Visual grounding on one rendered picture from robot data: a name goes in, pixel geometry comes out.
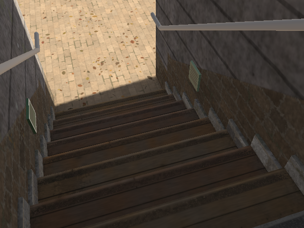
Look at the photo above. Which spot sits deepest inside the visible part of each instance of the stairs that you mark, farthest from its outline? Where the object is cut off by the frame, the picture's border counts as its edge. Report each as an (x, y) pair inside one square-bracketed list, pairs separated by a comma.
[(147, 161)]

